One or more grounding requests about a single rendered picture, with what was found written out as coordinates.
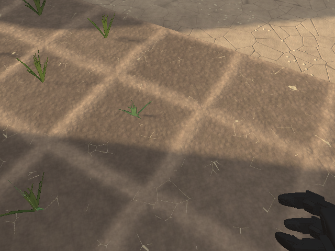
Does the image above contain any right robot hand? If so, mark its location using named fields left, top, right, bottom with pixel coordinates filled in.
left=275, top=190, right=335, bottom=251

